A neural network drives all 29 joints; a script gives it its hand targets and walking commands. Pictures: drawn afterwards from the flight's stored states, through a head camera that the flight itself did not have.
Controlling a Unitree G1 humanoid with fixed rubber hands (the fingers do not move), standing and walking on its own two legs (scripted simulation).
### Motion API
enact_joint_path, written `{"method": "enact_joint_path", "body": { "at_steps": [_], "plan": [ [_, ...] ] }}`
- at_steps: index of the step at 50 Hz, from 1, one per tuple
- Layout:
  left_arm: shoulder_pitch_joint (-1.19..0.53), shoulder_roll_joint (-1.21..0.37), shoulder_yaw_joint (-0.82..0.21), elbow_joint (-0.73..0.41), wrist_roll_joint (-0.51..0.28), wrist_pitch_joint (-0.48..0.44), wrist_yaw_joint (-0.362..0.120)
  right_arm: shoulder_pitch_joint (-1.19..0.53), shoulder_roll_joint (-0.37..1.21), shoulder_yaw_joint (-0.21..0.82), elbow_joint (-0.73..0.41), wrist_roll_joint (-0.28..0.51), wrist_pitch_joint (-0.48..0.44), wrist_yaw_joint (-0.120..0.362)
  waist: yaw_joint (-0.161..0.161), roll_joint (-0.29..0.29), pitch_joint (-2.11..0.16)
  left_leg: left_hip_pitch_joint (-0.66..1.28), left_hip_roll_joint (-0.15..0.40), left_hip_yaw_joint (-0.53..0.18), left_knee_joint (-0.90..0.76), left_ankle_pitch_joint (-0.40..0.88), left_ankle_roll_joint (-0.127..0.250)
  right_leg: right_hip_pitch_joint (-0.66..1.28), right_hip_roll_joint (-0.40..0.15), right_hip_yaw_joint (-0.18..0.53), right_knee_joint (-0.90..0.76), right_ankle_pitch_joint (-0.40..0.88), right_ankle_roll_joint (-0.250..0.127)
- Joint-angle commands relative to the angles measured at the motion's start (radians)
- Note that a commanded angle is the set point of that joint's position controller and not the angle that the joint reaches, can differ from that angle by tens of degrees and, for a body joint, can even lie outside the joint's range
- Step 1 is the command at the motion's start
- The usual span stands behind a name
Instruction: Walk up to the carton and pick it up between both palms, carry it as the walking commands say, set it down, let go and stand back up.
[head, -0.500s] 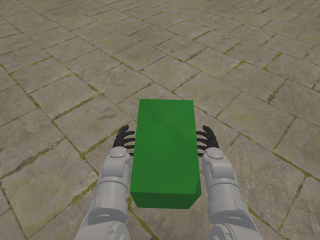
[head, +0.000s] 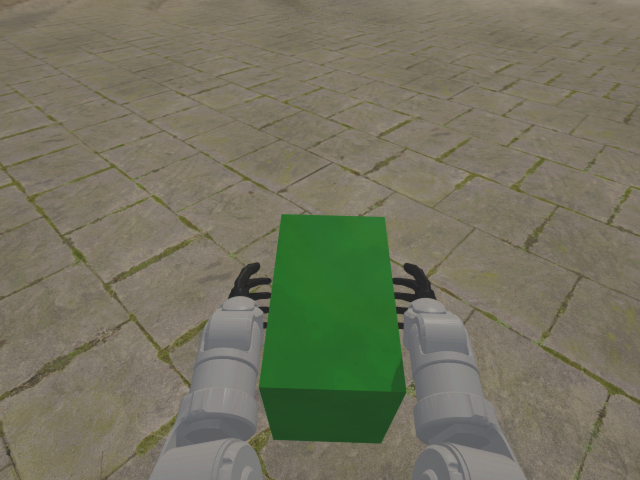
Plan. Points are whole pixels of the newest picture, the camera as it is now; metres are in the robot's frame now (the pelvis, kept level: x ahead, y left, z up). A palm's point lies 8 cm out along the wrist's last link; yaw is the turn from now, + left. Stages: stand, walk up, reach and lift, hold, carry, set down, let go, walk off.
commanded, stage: reach and lift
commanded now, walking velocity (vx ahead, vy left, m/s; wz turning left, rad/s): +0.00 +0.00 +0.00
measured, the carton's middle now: (330, 326) +0.35 +0.00 -0.01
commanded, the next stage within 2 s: hold in 0.90 s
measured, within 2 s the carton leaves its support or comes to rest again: neither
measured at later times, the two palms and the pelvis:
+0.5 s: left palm (239, 314) +0.31 +0.12 +0.06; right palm (420, 313) +0.32 -0.12 +0.06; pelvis +0.00 +0.00 +0.00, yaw +0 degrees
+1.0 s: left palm (235, 323) +0.30 +0.13 +0.06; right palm (422, 322) +0.30 -0.12 +0.06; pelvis +0.00 +0.00 +0.00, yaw +0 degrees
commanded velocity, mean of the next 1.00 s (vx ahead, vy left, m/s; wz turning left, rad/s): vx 0.00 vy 0.00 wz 0.00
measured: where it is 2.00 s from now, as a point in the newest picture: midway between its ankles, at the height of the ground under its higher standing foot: outside the picture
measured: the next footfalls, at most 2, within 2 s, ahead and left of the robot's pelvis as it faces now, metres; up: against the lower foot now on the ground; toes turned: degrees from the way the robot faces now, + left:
none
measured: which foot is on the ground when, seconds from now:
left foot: down 0.00-1.00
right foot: down 0.00-1.00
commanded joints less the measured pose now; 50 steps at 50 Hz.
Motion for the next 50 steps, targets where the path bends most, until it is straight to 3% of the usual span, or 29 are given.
{"method": "enact_joint_path", "body": {
  "at_steps": [1, 29, 50],
  "plan": [
    [-0.663, -0.993, -0.446, 0.032, -0.28, -0.054, -0.275, -0.61, 1.032, 0.453, 0.077, 0.281, -0.034, 0.281, 0.004, -0.013, -0.237, -0.062, -0.059, 0.015, -0.101, -0.024, 0.014, 0.092, 0.065, -0.012, -0.072, -0.006, -0.015],
    [-0.559, -1.019, -0.524, -0.05, -0.307, -0.044, -0.283, -0.492, 1.067, 0.519, -0.006, 0.321, -0.026, 0.276, 0.007, -0.01, -0.299, -0.04, -0.061, 0.009, -0.086, 0.101, 0.01, 0.129, 0.066, -0.005, -0.065, 0.12, -0.006],
    [-0.495, -1.055, -0.558, -0.101, -0.327, -0.016, -0.292, -0.441, 1.082, 0.546, -0.055, 0.345, 0.001, 0.294, 0.002, -0.003, -0.257, -0.053, -0.057, -0.003, -0.099, 0.032, 0.012, 0.111, 0.069, -0.01, -0.071, 0.037, -0.016]
  ]
}}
